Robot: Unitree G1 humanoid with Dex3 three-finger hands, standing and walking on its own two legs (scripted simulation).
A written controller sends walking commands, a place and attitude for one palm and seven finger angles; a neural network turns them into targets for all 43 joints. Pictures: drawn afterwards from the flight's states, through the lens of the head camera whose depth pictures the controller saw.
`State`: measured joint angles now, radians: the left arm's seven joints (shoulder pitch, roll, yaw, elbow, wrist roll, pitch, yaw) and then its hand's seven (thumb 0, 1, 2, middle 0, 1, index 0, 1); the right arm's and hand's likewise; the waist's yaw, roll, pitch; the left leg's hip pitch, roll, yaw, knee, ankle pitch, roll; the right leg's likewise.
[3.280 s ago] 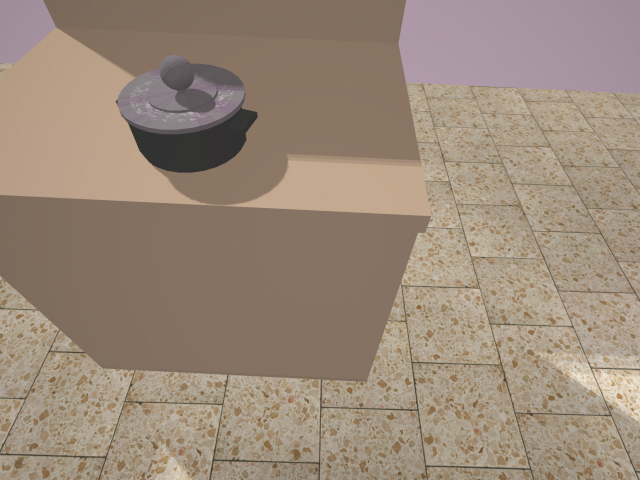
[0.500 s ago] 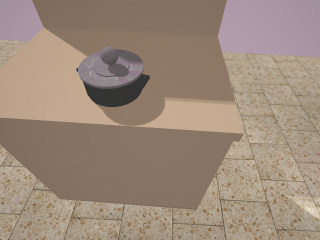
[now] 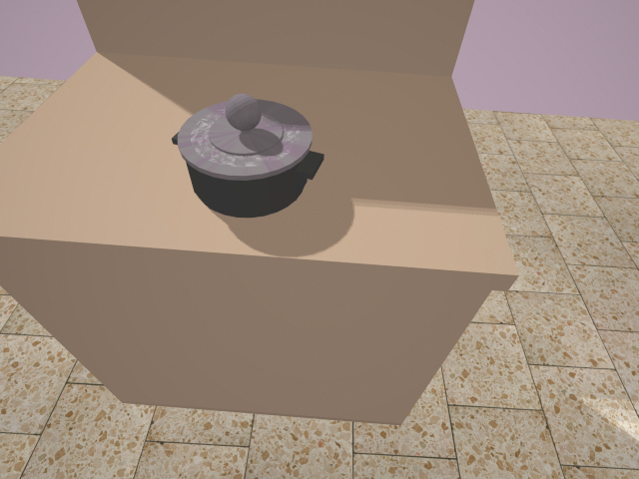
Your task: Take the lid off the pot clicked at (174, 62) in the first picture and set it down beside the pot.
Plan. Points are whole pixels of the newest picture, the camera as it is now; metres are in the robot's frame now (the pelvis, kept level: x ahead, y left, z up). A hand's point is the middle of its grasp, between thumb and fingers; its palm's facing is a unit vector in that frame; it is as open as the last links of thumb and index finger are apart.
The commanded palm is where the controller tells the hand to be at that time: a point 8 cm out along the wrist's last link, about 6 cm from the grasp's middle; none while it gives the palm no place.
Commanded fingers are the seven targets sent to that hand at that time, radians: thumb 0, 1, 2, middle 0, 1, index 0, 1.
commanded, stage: look again from close up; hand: left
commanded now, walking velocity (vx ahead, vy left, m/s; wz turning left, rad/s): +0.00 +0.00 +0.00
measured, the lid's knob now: (243, 112) +0.55 +0.15 +0.18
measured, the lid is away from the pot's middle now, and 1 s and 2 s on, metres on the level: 0.00 0.00 0.00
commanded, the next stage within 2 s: shuffle to correct the standing spot in 0.36 s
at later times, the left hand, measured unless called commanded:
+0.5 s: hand out of the picture +0.00 +0.18 -0.17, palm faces +0.01 -0.98 -0.20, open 7.3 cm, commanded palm none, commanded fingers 0.00 0.90 0.90 -0.20 -0.30 -0.20 -0.30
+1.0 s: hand out of the picture +0.12 +0.21 -0.16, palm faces +0.02 -0.98 -0.19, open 7.4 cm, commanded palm none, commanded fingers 0.00 0.90 0.90 -0.20 -0.30 -0.20 -0.30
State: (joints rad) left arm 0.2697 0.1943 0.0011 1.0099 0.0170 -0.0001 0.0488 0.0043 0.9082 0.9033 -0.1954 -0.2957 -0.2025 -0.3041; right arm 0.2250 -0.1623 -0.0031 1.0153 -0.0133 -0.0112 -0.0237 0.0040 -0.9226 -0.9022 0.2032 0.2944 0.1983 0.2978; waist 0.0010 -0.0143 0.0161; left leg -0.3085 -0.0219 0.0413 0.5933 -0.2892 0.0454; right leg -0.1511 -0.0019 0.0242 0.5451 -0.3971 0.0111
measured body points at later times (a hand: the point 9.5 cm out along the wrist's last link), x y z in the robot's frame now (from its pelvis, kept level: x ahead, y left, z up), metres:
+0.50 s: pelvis -0.01 +0.00 +0.01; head +0.02 +0.01 +0.45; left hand +0.00 +0.23 -0.16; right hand +0.05 -0.24 -0.14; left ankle +0.02 +0.09 -0.73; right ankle -0.07 -0.13 -0.73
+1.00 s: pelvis +0.06 +0.02 +0.02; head +0.12 +0.05 +0.46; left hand +0.12 +0.27 -0.15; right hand +0.04 -0.20 -0.13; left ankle +0.02 +0.09 -0.73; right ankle +0.06 -0.11 -0.66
